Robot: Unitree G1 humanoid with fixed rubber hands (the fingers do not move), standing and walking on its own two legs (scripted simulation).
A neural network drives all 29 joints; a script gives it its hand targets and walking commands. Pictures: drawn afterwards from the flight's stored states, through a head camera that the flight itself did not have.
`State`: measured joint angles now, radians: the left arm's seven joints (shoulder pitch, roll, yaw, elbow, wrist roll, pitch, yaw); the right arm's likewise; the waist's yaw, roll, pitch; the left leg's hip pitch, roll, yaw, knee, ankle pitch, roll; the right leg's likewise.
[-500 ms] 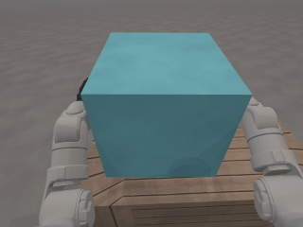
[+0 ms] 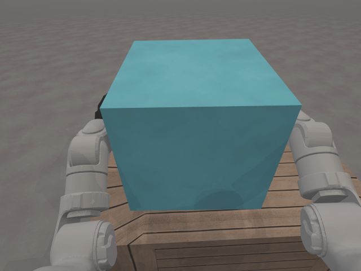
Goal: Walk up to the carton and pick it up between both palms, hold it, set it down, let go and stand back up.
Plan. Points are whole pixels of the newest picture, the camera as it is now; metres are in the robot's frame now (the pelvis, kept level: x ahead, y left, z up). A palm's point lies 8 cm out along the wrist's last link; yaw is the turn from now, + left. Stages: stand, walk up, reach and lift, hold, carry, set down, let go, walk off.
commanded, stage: hold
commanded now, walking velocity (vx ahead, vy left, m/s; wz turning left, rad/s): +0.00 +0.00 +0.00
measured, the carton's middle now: (193, 119) +0.41 -0.01 +0.19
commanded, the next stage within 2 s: none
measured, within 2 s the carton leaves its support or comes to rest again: neither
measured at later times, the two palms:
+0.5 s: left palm (100, 124) +0.35 +0.20 +0.22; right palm (277, 115) +0.38 -0.19 +0.22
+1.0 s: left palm (102, 121) +0.35 +0.19 +0.23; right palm (281, 116) +0.37 -0.20 +0.22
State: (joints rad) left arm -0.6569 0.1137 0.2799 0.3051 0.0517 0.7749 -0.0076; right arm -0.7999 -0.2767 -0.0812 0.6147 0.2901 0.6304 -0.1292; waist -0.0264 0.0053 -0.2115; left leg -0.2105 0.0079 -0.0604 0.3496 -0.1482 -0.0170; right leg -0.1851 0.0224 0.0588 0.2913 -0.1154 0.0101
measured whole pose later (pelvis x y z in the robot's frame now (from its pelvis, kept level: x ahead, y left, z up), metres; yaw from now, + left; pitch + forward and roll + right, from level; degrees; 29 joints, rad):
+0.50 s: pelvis +0.00 +0.00 +0.00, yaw +1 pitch +1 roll -1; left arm -0.64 0.14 0.26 0.26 0.03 0.78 -0.01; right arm -0.77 -0.27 -0.07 0.56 0.31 0.62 -0.15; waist -0.02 0.01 -0.20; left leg -0.21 0.01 -0.08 0.35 -0.15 -0.02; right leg -0.17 0.02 0.05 0.28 -0.12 0.01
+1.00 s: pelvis +0.00 +0.00 +0.00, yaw +1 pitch +0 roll -1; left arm -0.66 0.13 0.27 0.29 0.04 0.77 0.00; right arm -0.77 -0.27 -0.09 0.57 0.30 0.62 -0.14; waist -0.02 0.03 -0.21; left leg -0.21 0.00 -0.07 0.35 -0.14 -0.02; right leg -0.18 0.02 0.05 0.29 -0.11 0.01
